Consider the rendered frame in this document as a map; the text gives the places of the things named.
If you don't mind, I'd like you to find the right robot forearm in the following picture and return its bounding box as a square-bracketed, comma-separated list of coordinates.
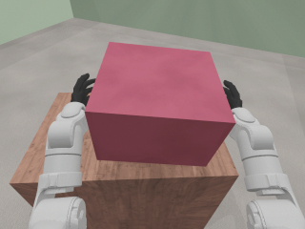
[229, 107, 305, 224]

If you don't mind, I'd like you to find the robot left upper arm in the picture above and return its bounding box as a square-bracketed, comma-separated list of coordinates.
[30, 197, 87, 229]

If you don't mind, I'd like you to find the pedestal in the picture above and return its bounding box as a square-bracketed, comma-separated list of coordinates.
[9, 93, 239, 229]

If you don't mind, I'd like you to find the left robot hand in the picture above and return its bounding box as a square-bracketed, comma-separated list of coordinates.
[71, 73, 96, 107]

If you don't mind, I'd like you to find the robot right upper arm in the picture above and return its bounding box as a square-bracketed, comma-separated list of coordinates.
[246, 199, 305, 229]

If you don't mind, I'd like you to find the left robot forearm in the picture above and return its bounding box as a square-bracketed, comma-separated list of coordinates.
[28, 101, 89, 229]

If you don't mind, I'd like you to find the right robot hand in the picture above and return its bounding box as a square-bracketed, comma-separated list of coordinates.
[223, 80, 243, 110]

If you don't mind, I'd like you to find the carton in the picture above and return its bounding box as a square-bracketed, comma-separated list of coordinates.
[84, 42, 236, 167]

